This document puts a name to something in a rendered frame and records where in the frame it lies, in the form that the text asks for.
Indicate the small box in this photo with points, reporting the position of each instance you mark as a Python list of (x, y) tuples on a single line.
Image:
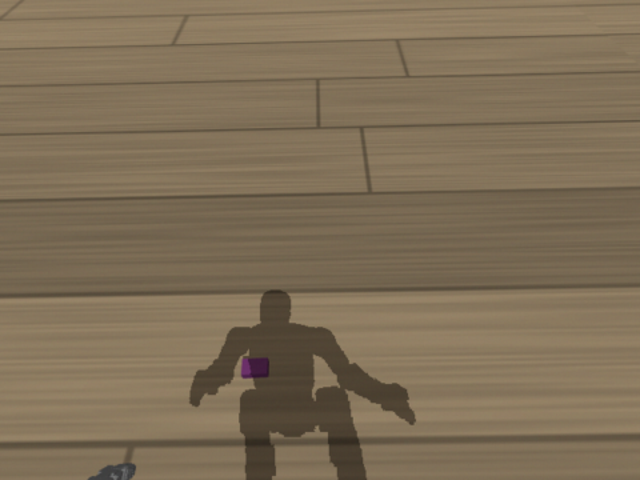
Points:
[(255, 368)]

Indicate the left robot hand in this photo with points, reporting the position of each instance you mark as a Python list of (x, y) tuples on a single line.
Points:
[(119, 472)]

